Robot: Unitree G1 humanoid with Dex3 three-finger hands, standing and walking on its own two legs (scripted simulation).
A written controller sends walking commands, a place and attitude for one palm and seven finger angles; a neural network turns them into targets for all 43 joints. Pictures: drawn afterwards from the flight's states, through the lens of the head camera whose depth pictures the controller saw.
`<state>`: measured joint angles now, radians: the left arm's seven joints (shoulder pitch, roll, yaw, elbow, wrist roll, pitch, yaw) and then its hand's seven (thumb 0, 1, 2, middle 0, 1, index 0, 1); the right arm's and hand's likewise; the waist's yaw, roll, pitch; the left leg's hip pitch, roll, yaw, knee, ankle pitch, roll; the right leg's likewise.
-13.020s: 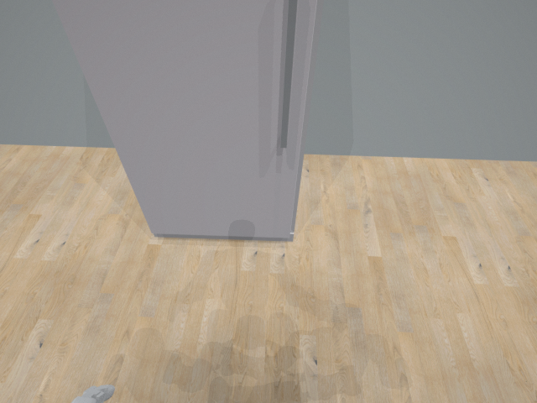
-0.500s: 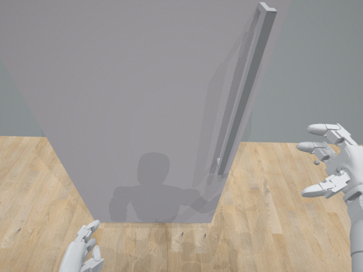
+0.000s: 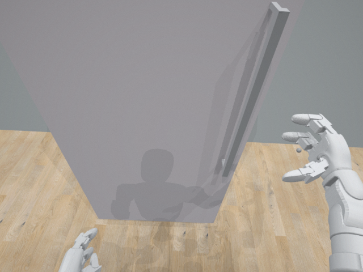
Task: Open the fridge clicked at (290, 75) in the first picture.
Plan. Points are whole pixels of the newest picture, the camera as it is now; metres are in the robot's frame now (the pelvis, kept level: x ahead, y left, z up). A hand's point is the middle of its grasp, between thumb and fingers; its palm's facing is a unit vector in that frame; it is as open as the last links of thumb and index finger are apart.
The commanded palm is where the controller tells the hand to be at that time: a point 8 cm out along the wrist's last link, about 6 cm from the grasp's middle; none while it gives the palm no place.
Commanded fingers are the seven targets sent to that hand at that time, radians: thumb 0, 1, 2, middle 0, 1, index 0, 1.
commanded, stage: move the hooked fingers beside the handle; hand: right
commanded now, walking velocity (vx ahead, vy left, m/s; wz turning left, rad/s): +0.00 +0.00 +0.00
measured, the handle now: (242, 113) +0.47 -0.12 +0.12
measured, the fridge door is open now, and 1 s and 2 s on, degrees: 0 0 0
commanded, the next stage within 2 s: feel for the door with the fingertips in 1.46 s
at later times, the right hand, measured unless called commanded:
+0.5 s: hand (279, 135) +0.39 -0.19 +0.13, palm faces -0.02 +1.00 -0.01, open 14.0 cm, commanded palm +0.37 -0.24 +0.13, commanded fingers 0.00 0.50 -0.30 0.30 1.20 0.30 1.20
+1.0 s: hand (274, 131) +0.41 -0.19 +0.12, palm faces -0.02 +1.00 -0.01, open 13.9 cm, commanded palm +0.39 -0.23 +0.13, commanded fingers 0.00 0.50 -0.30 0.30 1.20 0.30 1.20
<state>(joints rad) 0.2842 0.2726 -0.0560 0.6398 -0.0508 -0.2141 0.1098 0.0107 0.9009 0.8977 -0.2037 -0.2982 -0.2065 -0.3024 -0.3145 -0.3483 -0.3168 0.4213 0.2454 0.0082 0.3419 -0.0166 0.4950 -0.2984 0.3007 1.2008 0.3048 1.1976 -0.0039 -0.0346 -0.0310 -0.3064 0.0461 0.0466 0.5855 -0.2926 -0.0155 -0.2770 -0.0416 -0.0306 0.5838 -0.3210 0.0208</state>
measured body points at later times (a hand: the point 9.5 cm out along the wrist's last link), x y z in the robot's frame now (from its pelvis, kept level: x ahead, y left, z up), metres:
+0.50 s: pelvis -0.01 +0.00 +0.00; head +0.00 +0.01 +0.45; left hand +0.11 +0.26 -0.10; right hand +0.38 -0.24 +0.14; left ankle +0.01 +0.13 -0.73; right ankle -0.01 -0.13 -0.73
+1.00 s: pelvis -0.01 +0.00 -0.01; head +0.02 +0.00 +0.44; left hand +0.06 +0.26 -0.12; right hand +0.41 -0.24 +0.12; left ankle +0.01 +0.13 -0.73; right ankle -0.01 -0.13 -0.73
